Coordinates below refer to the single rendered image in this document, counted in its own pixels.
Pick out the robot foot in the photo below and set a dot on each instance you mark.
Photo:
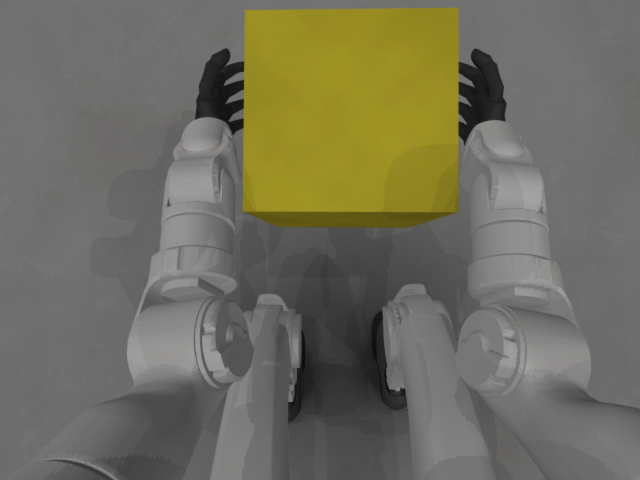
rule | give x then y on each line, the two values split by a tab
395	398
295	406

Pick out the right robot foot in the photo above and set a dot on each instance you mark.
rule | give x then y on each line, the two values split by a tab
395	398

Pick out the robot right hand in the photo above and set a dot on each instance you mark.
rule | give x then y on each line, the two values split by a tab
487	102

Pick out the left robot upper arm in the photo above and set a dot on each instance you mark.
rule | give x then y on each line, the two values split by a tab
183	357

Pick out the carton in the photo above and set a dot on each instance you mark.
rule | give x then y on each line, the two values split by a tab
351	116

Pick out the right robot forearm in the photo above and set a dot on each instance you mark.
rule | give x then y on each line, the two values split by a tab
508	223

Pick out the left robot forearm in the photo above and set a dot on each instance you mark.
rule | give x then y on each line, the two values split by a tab
195	257

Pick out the right robot upper arm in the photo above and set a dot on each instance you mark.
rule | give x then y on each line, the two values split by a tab
532	370

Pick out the robot left hand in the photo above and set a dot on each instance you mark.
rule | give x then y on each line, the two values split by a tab
213	95

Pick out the left robot foot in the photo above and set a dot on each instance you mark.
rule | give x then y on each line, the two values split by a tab
295	406

